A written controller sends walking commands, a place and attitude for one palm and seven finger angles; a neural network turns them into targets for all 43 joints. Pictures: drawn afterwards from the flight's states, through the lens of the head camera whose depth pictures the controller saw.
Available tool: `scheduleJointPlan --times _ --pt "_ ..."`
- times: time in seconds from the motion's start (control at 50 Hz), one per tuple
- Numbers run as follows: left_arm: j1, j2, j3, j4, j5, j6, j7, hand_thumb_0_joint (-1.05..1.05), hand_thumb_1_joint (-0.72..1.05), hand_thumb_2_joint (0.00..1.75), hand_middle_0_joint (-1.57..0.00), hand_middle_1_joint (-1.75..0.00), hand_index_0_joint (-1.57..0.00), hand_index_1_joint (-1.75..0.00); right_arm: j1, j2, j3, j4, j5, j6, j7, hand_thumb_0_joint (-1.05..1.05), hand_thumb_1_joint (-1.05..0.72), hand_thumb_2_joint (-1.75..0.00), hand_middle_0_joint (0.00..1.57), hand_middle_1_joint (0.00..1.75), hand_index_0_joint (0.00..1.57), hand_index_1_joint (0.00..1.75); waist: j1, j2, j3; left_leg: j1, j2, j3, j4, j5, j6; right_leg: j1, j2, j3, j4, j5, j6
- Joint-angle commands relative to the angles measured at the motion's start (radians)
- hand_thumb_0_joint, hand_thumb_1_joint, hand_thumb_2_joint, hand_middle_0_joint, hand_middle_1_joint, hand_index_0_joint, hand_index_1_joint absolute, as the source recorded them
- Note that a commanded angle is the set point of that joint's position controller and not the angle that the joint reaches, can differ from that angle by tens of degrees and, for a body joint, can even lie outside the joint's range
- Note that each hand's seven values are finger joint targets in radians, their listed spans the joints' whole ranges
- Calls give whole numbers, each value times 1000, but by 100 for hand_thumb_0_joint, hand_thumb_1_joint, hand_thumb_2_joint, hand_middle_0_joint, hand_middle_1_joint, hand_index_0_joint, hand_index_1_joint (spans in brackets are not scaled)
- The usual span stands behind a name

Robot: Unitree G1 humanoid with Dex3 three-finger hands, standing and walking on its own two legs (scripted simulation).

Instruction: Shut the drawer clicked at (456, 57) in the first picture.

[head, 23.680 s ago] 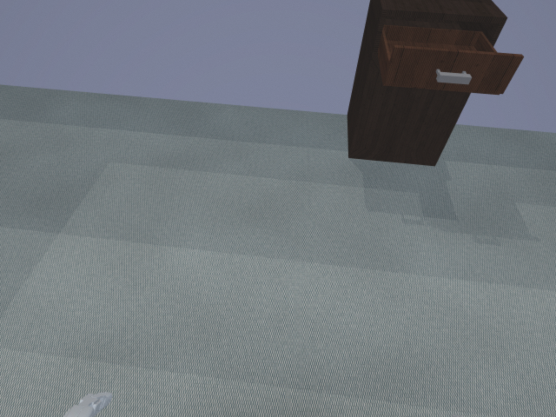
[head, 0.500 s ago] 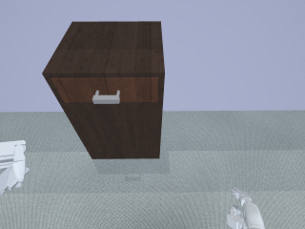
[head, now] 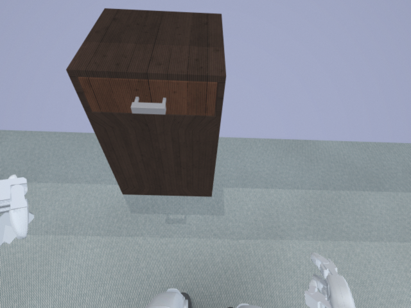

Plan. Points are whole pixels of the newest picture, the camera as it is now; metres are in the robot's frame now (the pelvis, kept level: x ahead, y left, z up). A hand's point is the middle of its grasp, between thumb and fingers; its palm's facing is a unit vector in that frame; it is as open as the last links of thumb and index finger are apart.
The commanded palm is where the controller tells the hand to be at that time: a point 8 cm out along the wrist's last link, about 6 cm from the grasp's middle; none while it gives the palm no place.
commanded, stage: step back with the hand held close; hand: left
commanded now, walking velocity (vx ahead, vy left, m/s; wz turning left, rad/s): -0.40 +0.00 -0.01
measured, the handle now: (149, 104) +0.71 +0.21 -0.08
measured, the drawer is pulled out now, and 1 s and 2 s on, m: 0.00 0.00 0.00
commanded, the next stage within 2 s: stop stepping back and stand still in 0.34 s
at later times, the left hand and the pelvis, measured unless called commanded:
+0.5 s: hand out of the picture +0.08 +0.24 +0.18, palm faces +0.41 -0.83 -0.38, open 3.3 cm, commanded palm +0.04 +0.28 +0.19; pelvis -0.10 +0.00 +0.00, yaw -1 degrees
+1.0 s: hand out of the picture +0.01 +0.27 +0.18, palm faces +0.38 -0.84 -0.39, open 3.2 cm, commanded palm -0.05 +0.30 +0.19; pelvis -0.20 +0.03 +0.00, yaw -4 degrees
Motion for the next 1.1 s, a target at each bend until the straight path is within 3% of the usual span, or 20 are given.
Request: scheduleJointPlan --times 0.0,0.08,0.14,0.3,0.34,0.38,0.44,0.48,0.52,0.56,0.66,0.7,0.74,0.78,0.9,0.92,0.94,0.96,0.98,1.08 --pt "-1 155 113 -202 -13 -55 25 0 90 90 -140 -160 -140 -160 -67 -128 -59 -144 3 -53 -6 0 -90 -90 20 30 20 30 -9 -21 -157 16 52 -147 -96 -284 -10 35 -125 207 -163 -226 -46" --pt "7 173 123 -233 -4 -67 34 0 90 90 -140 -160 -140 -160 -65 -131 -56 -143 5 -53 -9 0 -90 -90 20 30 20 30 -16 37 -150 -14 91 -214 -184 -372 11 19 -74 131 -93 -282 -23" --pt "4 172 153 -253 18 -62 28 0 90 90 -140 -160 -140 -160 -96 -140 -57 -161 -3 -72 -16 0 -90 -90 20 30 20 30 12 271 -177 -372 307 -435 -521 -617 96 365 74 30 409 -171 21" --pt "99 160 148 -202 -66 -56 13 0 90 90 -140 -160 -140 -160 -79 -88 -63 -101 -12 -94 16 0 -90 -90 20 30 20 30 15 248 -243 114 263 -157 -425 -262 -49 156 20 -32 67 -466 -44" --pt "22 159 122 -205 -61 -86 -3 0 90 90 -140 -160 -140 -160 -43 -83 -60 -52 -19 -91 19 0 -90 -90 20 30 20 30 8 118 -229 258 199 -78 -244 -149 -109 48 -73 60 -241 -404 -66" --pt "-110 190 92 -240 -38 -114 7 0 90 90 -140 -160 -140 -160 -40 -71 -61 -20 -4 -82 14 0 -90 -90 20 30 20 30 -7 -180 -182 365 56 -52 311 -66 -120 -270 -387 446 -441 -249 -173" --pt "-173 165 45 -243 -16 -72 -2 0 90 90 -140 -160 -140 -160 -95 -66 -40 -84 10 -98 -3 0 -90 -90 20 30 20 30 5 -300 -119 117 35 -54 221 -103 -75 43 -279 197 -151 453 -126" --pt "-146 138 44 -211 -25 -25 -10 0 90 90 -140 -160 -140 -160 -85 -87 -22 -88 22 -89 -23 0 -90 -90 20 30 20 30 -22 -72 -141 330 7 -6 -105 263 -40 41 -157 55 74 451 -21" --pt "-126 121 38 -175 -14 -17 -5 0 90 90 -140 -160 -140 -160 -60 -100 -23 -91 10 -113 -11 0 -90 -90 20 30 20 30 3 289 -191 499 269 -276 -237 697 64 -111 -40 37 368 -269 21" --pt "-116 119 54 -106 -9 -10 3 0 90 90 -140 -160 -140 -160 -35 -100 -29 -83 7 -117 10 0 -90 -90 20 30 20 30 10 134 -176 401 282 -292 -299 379 87 -75 -21 70 364 -411 10" --pt "156 151 131 -237 -34 18 0 0 90 90 -140 -160 -140 -160 -125 -86 -19 -176 15 -67 24 0 -90 -90 20 30 20 30 22 202 -167 -131 171 -137 -431 -494 -1 395 -9 -74 96 -280 -9" --pt "192 171 151 -258 -22 19 2 0 90 90 -140 -160 -140 -160 -137 -85 -27 -200 15 -33 27 0 -90 -90 20 30 20 30 25 123 -131 -246 72 -41 -224 -482 -42 416 -63 1 -33 -361 -44" --pt "129 200 154 -278 -30 18 6 0 90 90 -140 -160 -140 -160 -116 -87 -45 -171 8 -10 19 0 -90 -90 20 30 20 30 23 -282 -74 -147 -36 9 467 -273 -78 4 -421 549 -448 -737 -201" --pt "25 189 149 -273 -23 16 -9 0 90 90 -140 -160 -140 -160 -47 -106 -56 -106 -6 -12 21 0 -90 -90 20 30 20 30 -24 -223 -94 -106 23 -63 638 -103 -69 -105 -372 398 -374 -599 -184" --pt "-89 83 28 -110 -2 20 28 0 90 90 -140 -160 -140 -160 -45 -97 -35 -70 9 -78 -38 0 -90 -90 20 30 20 30 -22 -58 -86 290 27 52 -120 -194 -20 -142 -215 52 -114 -559 -89" --pt "-140 98 31 -135 1 10 32 0 90 90 -140 -160 -140 -160 -24 -123 -41 -68 1 -89 -43 0 -90 -90 20 30 20 30 -26 95 -85 287 60 -60 -251 -290 9 -113 -140 21 87 -479 -54" --pt "-194 91 24 -184 9 -3 36 0 90 90 -140 -160 -140 -160 -16 -149 -42 -74 -2 -100 -38 0 -90 -90 20 30 20 30 -28 360 -51 291 259 -432 -413 -488 95 -239 -27 -66 404 -414 4" --pt "-234 125 43 -224 34 -16 37 0 90 90 -140 -160 -140 -160 -21 -118 -31 -82 -5 -116 -31 0 -90 -90 20 30 20 30 -23 333 -3 185 367 -593 -488 -500 185 -283 -29 5 627 -355 8" --pt "-168 149 68 -184 50 -12 21 0 90 90 -140 -160 -140 -160 -26 -120 -48 -72 -9 -120 -19 0 -90 -90 20 30 20 30 8 157 -39 152 330 -452 -432 -273 186 -227 -45 26 728 -273 9" --pt "54 134 72 -253 8 -1 21 0 90 90 -140 -160 -140 -160 -64 -90 -34 -79 11 -118 24 0 -90 -90 20 30 20 30 24 218 -54 -35 243 -238 -425 -406 83 65 -66 -53 340 -239 -10"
